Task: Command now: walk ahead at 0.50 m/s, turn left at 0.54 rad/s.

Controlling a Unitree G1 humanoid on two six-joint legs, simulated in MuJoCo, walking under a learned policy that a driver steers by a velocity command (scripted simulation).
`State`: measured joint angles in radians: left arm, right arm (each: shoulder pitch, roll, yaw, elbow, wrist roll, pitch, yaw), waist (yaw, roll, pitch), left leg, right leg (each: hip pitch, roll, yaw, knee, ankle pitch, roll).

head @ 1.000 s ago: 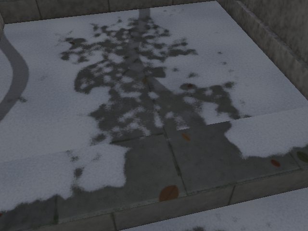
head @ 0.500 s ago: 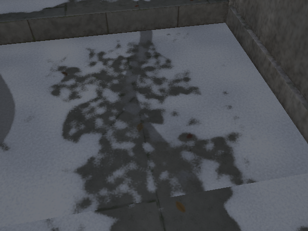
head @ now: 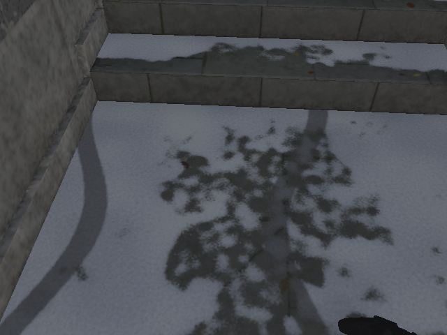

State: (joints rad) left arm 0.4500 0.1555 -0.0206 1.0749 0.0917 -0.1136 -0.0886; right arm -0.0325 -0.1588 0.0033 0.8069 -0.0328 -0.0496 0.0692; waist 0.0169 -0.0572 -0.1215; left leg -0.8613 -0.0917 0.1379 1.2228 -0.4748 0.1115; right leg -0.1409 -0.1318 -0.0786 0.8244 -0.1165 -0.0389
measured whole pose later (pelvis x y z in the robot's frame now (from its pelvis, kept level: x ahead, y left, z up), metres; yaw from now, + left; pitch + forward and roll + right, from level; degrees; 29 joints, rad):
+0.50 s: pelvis +0.29 -0.03 +0.10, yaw +3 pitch +4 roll +1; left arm -0.03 0.22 0.05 0.81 0.02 -0.07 -0.04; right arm 0.38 -0.20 -0.04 1.02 -0.04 -0.14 0.05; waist -0.06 -0.01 -0.07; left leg 0.07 -0.06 -0.03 0.38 -0.47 0.05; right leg -0.55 -0.01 -0.06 0.54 -0.03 -0.08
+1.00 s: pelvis +0.56 -0.05 +0.11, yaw -14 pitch +4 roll +0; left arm 0.41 0.22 0.07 0.85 -0.03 -0.05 0.03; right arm -0.08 -0.22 -0.04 0.71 0.01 -0.14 0.00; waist 0.11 0.02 -0.02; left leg -0.54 -0.01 -0.10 0.44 0.01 -0.01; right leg -0.10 0.14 0.22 0.44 -0.38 -0.09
